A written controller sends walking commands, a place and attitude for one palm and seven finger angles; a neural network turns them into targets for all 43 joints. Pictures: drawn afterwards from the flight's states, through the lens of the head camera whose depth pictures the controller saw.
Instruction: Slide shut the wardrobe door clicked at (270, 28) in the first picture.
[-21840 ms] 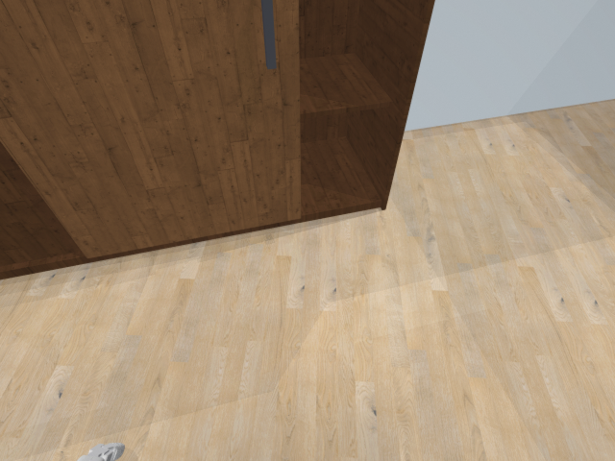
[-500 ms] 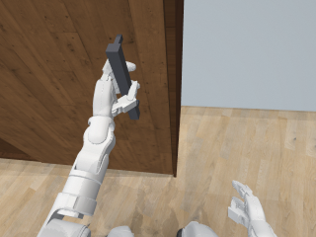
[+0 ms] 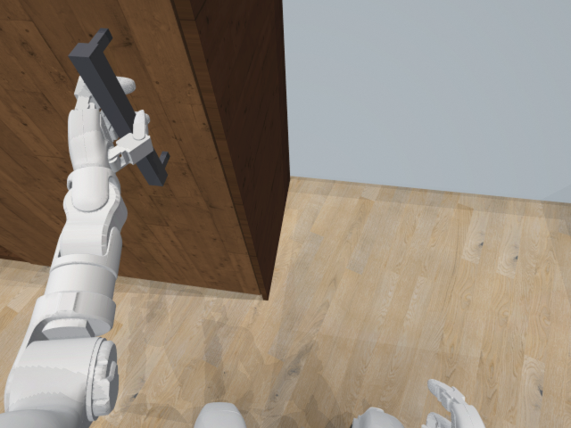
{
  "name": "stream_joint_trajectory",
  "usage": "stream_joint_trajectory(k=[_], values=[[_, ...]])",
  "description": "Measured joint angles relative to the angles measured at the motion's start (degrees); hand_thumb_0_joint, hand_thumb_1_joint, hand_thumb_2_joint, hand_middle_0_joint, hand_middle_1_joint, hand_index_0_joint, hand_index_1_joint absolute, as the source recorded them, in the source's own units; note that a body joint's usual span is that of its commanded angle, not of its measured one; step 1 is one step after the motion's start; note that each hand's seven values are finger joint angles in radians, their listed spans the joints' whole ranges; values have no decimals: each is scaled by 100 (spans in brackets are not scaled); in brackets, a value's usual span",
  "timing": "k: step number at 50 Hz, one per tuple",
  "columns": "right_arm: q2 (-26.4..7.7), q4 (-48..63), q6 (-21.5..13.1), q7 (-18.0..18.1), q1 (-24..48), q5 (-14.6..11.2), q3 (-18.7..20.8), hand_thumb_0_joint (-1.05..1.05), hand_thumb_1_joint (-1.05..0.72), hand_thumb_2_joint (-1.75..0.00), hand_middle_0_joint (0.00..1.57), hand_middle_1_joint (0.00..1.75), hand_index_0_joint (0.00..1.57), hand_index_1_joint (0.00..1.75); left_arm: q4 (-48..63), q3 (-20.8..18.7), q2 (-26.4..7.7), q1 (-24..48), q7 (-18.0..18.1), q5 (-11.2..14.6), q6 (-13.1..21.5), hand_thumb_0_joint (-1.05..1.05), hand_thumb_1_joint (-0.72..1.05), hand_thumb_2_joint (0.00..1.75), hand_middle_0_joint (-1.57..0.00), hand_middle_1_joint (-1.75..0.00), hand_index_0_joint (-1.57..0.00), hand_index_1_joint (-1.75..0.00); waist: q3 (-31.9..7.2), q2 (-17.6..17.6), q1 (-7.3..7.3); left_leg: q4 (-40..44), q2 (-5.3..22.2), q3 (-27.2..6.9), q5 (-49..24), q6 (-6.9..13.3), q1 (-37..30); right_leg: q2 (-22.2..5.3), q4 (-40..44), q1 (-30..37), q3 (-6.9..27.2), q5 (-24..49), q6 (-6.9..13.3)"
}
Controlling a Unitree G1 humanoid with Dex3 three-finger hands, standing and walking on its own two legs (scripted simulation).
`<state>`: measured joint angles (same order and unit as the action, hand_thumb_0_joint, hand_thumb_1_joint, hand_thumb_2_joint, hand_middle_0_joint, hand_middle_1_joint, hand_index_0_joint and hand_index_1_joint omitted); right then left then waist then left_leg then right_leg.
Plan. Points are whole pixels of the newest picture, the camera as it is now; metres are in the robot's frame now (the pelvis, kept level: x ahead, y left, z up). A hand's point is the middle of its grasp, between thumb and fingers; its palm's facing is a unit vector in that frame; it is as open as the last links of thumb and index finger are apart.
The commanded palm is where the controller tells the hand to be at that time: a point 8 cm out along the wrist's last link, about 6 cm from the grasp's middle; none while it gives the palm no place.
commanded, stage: stop walking and hold the door there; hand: left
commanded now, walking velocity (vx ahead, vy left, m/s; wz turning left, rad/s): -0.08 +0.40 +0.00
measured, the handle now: (134, 118) +0.46 +0.30 +0.12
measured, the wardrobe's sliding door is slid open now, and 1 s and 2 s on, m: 0.00 0.00 0.00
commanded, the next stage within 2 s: none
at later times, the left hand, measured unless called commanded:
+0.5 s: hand (139, 136) +0.41 +0.27 +0.13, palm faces +0.49 -0.82 -0.29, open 6.4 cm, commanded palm +0.37 +0.31 +0.12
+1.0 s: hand (137, 136) +0.41 +0.28 +0.13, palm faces +0.47 -0.83 -0.31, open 6.3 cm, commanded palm +0.37 +0.32 +0.12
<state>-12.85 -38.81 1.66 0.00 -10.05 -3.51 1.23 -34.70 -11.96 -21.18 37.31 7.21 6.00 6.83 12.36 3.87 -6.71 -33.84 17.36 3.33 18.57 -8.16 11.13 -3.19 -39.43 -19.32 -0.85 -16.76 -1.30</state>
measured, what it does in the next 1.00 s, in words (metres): steps on the spot: left foot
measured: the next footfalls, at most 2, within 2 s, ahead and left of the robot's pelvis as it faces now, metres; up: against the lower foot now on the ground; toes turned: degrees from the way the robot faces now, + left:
left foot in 0.32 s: +0.12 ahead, +0.05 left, +0.00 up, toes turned +4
right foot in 1.42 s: +0.00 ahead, -0.09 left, +0.00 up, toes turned -14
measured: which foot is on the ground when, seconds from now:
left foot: down 0.00-0.04, up 0.06-0.30, down 0.32-1.00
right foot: down 0.00-1.00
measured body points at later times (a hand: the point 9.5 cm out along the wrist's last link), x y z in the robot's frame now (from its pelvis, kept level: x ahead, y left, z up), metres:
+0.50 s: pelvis +0.03 -0.04 +0.02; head +0.04 -0.05 +0.47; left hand +0.38 +0.31 +0.15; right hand +0.15 -0.34 -0.08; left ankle +0.08 +0.05 -0.72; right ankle +0.03 -0.16 -0.72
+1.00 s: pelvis +0.04 -0.03 +0.02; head +0.05 -0.05 +0.47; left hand +0.38 +0.32 +0.15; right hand +0.15 -0.32 -0.09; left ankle +0.08 +0.05 -0.72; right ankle +0.03 -0.16 -0.72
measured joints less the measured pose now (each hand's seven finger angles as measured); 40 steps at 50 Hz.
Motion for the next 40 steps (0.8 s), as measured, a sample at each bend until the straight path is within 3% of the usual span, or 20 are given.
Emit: stream_joint_trajectory(k=[1, 2, 4, 6, 9, 13, 15, 17, 19, 22, 32, 40], values=[[-17, 11, -36, -13, 60, -27, -14, 1, -91, -89, 20, 30, 20, 30, -79, -159, -202, -90, -38, -115, 43, -4, 65, 84, -36, -128, -17, -139, 37, 138, 93, -321, 176, -118, 94, 137, 103, 103, 267, 194, -130, 35, -103], [-74, -21, -75, -6, 165, -42, 5, 1, -91, -89, 20, 30, 20, 30, -196, -349, -328, -160, -53, -215, 87, -6, 63, 83, -38, -129, -19, -140, 144, 336, 275, -719, 283, -349, -44, 342, 276, 235, 272, 314, -283, -10, -90], [-167, -151, -89, 65, 335, -49, 37, 1, -91, -89, 20, 30, 20, 30, -497, -712, -482, -294, -132, -268, 156, -8, 61, 81, -39, -129, -22, -140, 181, 349, 528, -1802, -188, -631, 482, 585, 694, 213, 238, 367, -328, -100, 19], [-297, -228, -155, 174, 344, -28, 37, 1, -91, -89, 20, 30, 20, 30, -749, -979, -473, -389, -126, -246, 112, -8, 61, 81, -37, -126, -25, -140, 63, 228, 594, -2301, -807, -536, 890, 714, 935, 108, 395, 417, -233, -60, 98], [-514, -221, -304, 289, 248, 38, 43, 1, -91, -89, 20, 30, 20, 30, -1059, -1327, -453, -583, -120, -299, 117, -7, 61, 81, -36, -123, -29, -139, -175, 107, 659, -1556, -1418, -125, 926, 782, 937, 37, 812, 552, -92, 135, 125], [-736, -108, -361, 336, 39, 46, 156, 1, -91, -89, 20, 30, 20, 30, -1230, -1444, -485, -783, -62, -394, 147, -7, 59, 83, -36, -123, -31, -139, -451, -17, 730, -281, -1797, 240, 224, 773, 737, 51, 1154, 724, -61, 258, 129], [-843, -56, -335, 345, -49, 30, 222, 1, -91, -89, 20, 30, 20, 30, -1188, -1380, -507, -906, -17, -415, 150, -7, 59, 83, -36, -124, -32, -138, -560, -18, 729, 360, -1810, 303, -452, 780, 503, 126, 1172, 773, -44, 249, 125], [-944, -8, -299, 359, -126, 3, 297, 1, -91, -89, 20, 30, 20, 30, -1115, -1293, -529, -1025, -13, -446, 177, -7, 59, 83, -37, -125, -32, -138, -682, 67, 740, 699, -1688, 278, -1011, 920, 333, 261, 1073, 754, -70, 180, 114], [-919, -8, -243, 375, -139, -24, 345, 1, -91, -89, 20, 30, 20, 30, -1089, -1184, -586, -1079, 5, -447, 212, -8, 59, 82, -37, -127, -31, -138, -739, -20, 725, 633, -1685, 326, -812, 1055, 335, 267, 1043, 743, -18, 163, 98], [-824, 58, -233, 434, -185, -12, 272, 1, -91, -89, 20, 30, 20, 30, -1075, -1123, -676, -1177, -15, -466, 273, -8, 60, 80, -37, -128, -30, -138, -869, -121, 745, 651, -1680, 406, -744, 1103, 387, 271, 1079, 661, 64, 231, 84], [-230, -131, -432, 553, -598, 32, -175, 1, -91, -89, 20, 30, 20, 30, -1091, -998, -724, -1261, 92, -383, 218, -8, 61, 80, -36, -128, -30, -138, -1072, -128, 714, 744, -1613, 433, -785, 1068, 439, 308, 1281, 642, 33, 336, 93], [-162, -431, -440, 559, -691, 67, -215, 1, -90, -89, 21, 30, 21, 30, -1028, -1055, -688, -1568, 20, -389, 399, -9, 58, 82, -38, -129, -33, -139, -1234, -60, 658, 798, -1562, 484, -709, 1044, 367, 362, 1477, 752, 91, 362, 95]])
